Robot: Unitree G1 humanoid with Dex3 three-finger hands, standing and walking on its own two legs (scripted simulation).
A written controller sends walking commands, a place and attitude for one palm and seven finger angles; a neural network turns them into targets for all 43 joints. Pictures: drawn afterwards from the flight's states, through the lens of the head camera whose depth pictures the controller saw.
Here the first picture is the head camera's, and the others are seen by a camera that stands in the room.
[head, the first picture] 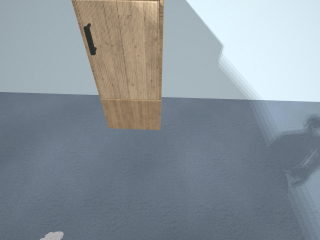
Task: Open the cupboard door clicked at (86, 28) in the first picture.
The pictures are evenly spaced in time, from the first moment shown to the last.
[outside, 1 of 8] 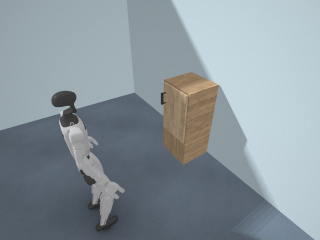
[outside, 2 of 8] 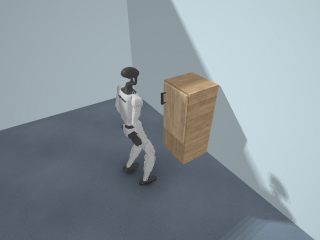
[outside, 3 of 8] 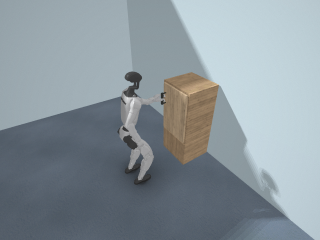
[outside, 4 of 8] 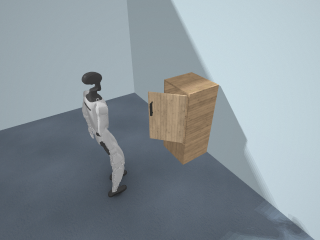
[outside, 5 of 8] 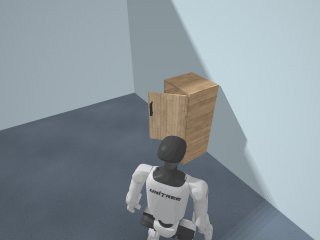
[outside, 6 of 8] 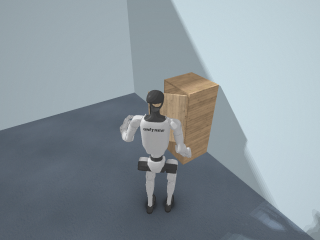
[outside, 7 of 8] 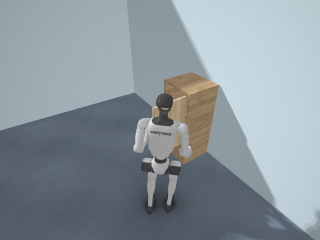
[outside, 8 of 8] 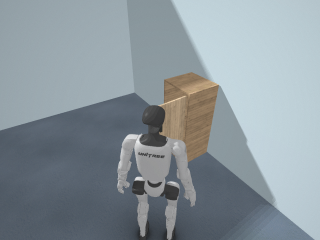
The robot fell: no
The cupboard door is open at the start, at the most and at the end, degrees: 0 92 92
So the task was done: yes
